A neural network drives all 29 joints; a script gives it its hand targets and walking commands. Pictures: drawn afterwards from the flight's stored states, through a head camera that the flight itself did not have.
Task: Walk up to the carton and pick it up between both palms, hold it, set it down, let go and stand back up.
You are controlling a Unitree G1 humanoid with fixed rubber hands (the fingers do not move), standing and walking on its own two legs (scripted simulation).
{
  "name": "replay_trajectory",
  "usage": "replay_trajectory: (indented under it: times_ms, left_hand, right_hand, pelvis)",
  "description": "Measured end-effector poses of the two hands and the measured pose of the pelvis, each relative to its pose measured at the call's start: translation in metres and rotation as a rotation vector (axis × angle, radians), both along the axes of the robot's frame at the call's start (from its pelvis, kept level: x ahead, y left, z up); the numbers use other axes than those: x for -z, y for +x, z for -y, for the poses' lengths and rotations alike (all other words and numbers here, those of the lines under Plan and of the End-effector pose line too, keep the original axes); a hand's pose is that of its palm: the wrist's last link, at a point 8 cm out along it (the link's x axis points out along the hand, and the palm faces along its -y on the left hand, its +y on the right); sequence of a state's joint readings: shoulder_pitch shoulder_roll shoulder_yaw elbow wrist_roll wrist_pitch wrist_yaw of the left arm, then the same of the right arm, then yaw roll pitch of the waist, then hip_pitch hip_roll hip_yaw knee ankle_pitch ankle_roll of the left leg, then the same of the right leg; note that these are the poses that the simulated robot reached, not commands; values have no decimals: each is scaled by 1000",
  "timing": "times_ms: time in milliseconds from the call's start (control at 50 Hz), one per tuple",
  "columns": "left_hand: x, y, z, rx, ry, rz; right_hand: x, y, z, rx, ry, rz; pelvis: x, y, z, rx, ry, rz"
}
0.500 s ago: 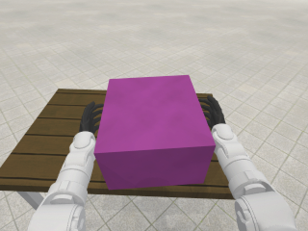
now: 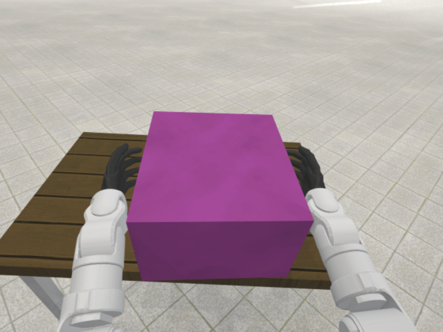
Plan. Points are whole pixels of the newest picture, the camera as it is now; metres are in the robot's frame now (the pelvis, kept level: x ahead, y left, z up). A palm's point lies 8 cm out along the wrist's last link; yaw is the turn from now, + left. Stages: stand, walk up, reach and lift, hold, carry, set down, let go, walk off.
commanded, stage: reach and lift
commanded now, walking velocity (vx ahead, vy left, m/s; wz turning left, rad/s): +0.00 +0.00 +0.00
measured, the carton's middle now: (215, 187) +0.40 +0.00 +0.10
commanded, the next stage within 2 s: hold in 0.94 s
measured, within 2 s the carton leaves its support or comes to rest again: neither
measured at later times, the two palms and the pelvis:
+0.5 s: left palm (118, 178) +0.37 +0.17 +0.16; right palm (316, 178) +0.36 -0.19 +0.15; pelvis +0.00 +0.00 +0.00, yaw +0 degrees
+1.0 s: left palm (112, 174) +0.36 +0.17 +0.17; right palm (316, 173) +0.36 -0.18 +0.17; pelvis +0.01 +0.00 +0.00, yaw +0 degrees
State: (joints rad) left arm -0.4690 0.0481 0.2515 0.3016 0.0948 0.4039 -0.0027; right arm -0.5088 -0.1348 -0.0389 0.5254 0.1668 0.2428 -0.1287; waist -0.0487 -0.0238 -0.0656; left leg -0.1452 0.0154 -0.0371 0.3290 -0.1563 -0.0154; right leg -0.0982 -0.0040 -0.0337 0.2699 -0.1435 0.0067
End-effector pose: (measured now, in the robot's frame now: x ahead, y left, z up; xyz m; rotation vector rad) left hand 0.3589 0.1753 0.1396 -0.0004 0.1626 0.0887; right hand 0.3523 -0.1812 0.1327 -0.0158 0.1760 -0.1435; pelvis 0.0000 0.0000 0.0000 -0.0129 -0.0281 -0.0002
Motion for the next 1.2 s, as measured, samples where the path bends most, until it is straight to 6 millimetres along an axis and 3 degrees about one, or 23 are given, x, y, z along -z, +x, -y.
replay_trajectory:
  times_ms: [260, 820, 1200]
  left_hand:
    - [-14, 5, 7, 8, 11, -2]
    - [-26, 4, 1, -5, 17, 28]
    - [-42, -2, 2, -12, 5, 19]
  right_hand:
    - [-10, 1, 7, 6, 3, 1]
    - [-29, 7, 2, -4, 15, 37]
    - [-43, 3, 3, -7, 21, 28]
  pelvis:
    - [0, -9, 1, 5, 5, -15]
    - [0, 9, -2, -3, -4, 17]
    - [0, -3, 1, 6, -1, 39]
